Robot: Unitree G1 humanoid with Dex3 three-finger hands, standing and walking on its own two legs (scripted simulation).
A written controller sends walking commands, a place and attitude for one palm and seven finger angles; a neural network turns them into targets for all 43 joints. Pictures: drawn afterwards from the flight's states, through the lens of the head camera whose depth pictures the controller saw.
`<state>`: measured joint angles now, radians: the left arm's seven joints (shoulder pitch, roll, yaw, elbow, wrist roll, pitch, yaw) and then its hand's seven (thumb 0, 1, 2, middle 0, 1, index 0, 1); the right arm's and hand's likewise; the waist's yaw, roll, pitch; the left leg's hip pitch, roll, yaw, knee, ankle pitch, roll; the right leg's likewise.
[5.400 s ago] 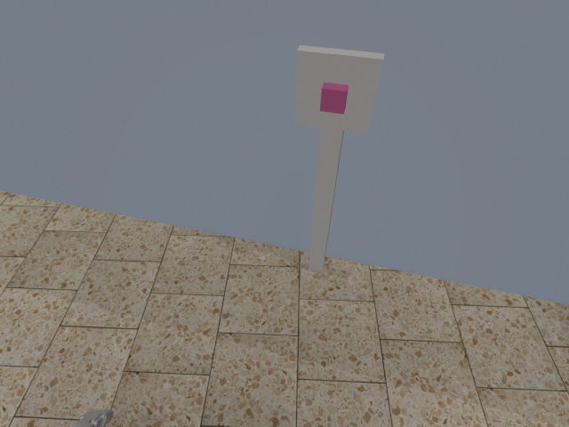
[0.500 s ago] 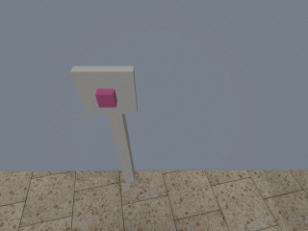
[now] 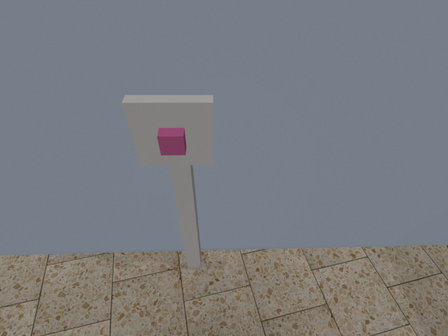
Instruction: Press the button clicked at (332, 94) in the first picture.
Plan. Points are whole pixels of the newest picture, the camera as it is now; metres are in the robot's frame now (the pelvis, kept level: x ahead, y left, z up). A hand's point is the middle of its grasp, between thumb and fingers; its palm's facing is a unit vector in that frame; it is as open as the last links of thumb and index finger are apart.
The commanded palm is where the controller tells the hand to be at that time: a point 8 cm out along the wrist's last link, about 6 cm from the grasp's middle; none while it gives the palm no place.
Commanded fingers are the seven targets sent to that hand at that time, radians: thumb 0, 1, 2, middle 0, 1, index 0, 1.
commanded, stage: look again from close up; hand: left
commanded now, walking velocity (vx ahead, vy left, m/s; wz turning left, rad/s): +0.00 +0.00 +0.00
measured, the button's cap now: (172, 140) +0.51 +0.16 +0.06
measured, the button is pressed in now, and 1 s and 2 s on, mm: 0 0 0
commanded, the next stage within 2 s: raise the hand and make a fist in 0.14 s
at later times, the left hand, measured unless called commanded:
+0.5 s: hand (132, 283) +0.21 +0.18 +0.00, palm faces +0.18 -0.98 -0.04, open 6.6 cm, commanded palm +0.11 +0.23 -0.05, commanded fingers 0.00 0.90 0.90 -0.58 -0.72 -0.58 -0.72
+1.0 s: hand (131, 309) +0.17 +0.17 -0.02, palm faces +0.06 -1.00 -0.04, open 3.3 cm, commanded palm +0.13 +0.23 -0.01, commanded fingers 0.00 0.90 0.90 -1.27 -1.47 -1.27 -1.47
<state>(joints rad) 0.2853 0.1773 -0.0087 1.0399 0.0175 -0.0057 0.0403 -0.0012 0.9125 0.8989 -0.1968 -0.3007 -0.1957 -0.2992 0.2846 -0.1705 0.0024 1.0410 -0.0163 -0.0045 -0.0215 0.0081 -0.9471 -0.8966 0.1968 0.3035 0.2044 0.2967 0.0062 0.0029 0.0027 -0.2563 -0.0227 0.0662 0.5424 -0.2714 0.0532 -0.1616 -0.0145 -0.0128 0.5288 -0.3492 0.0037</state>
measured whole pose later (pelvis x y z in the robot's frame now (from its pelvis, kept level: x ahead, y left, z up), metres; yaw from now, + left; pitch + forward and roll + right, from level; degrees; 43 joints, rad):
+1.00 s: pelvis -0.04 -0.05 -0.07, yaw +2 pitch +12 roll -1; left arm 0.40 0.26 0.25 0.02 -0.34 -0.32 -0.33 0.01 0.90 0.90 -1.01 -1.19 -1.01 -1.18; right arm 0.25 -0.18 0.01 0.60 0.04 -0.16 -0.08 0.01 -0.91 -0.90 0.20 0.30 0.21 0.30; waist 0.00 0.04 -0.13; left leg -0.86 0.05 -0.02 1.08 -0.43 -0.02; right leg -0.74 0.04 -0.11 1.07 -0.55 -0.06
